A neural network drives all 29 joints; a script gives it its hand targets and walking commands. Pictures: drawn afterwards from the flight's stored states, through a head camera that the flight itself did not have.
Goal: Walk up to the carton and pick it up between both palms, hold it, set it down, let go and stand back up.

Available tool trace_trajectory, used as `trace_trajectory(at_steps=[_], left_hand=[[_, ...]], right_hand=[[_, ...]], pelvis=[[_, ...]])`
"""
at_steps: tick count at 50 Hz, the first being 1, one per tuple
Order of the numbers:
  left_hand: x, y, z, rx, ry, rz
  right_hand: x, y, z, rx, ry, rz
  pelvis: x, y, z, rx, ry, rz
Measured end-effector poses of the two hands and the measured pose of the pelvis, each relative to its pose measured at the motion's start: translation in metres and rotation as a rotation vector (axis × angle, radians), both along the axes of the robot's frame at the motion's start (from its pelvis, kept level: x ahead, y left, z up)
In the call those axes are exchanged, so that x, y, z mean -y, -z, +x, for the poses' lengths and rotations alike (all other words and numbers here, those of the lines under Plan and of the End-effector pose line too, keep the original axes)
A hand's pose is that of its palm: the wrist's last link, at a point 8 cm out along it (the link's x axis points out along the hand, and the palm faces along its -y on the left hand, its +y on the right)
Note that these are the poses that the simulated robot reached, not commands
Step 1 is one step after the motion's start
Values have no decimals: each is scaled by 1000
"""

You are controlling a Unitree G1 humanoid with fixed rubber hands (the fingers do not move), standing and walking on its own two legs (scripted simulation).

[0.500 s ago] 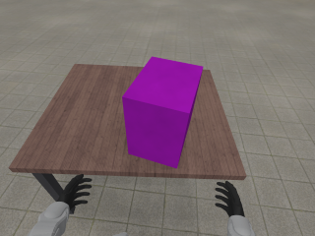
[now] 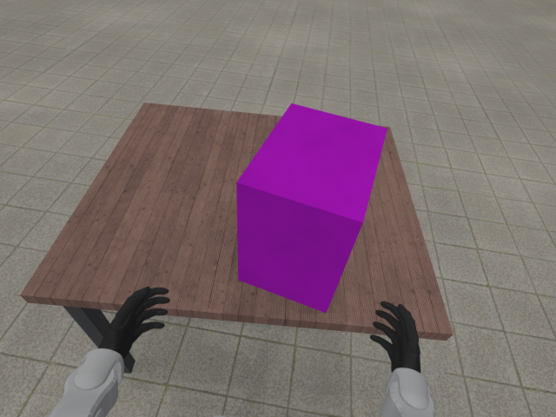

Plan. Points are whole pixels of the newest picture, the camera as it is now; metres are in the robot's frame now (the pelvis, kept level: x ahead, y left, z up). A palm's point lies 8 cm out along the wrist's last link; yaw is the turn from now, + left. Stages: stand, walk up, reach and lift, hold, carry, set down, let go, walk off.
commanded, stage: reach and lift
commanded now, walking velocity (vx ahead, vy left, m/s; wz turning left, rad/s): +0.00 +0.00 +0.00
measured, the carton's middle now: (308, 208) +0.53 -0.06 -0.02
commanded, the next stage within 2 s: none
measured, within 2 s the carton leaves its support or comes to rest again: neither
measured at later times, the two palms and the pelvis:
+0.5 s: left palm (145, 283) +0.32 +0.21 +0.01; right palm (407, 310) +0.31 -0.20 +0.00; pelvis +0.05 -0.01 +0.02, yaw +0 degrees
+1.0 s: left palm (169, 230) +0.40 +0.18 +0.05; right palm (416, 269) +0.35 -0.21 +0.04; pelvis +0.04 -0.03 +0.03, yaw +0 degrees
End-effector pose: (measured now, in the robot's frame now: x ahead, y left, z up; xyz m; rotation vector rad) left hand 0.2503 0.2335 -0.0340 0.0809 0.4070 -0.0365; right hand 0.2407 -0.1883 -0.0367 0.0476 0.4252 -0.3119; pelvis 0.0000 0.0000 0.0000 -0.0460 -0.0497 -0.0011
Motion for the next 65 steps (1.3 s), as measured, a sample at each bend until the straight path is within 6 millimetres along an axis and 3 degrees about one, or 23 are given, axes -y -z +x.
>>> trace_trajectory(at_steps=[8, 17, 31, 50, 65], left_hand=[[6, -7, 8, 46, 23, -36], [13, -20, 41, 62, 61, -13], [30, -49, 91, 69, 95, -9], [49, -80, 147, 72, 60, -28], [62, -105, 191, 64, 32, -53]], right_hand=[[-8, -12, 23, 78, 4, -3], [-4, -20, 55, 103, 12, -13], [19, -42, 71, 141, 49, -25], [20, -78, 113, 164, 33, -1], [28, -106, 137, 133, 56, -4]], pelvis=[[1, -5, 16, -42, 2, -18], [3, -10, 31, -70, -7, -29], [10, -23, 53, -80, 5, -14], [27, -29, 44, -112, 7, 4], [28, -29, 32, -185, 14, 5]])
